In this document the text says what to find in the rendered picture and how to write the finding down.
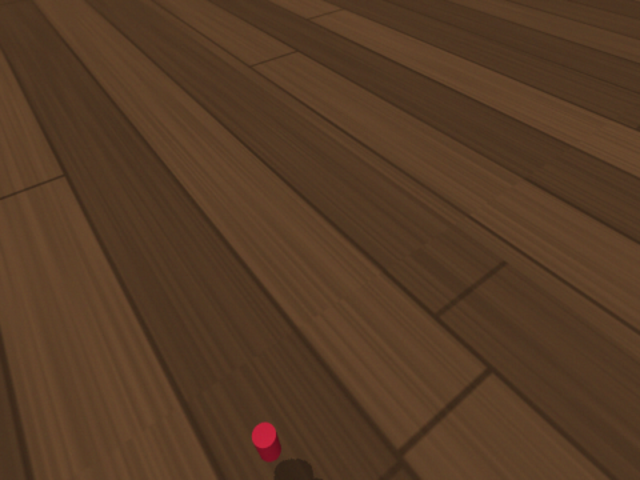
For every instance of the can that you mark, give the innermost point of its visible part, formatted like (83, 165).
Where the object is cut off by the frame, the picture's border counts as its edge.
(266, 441)

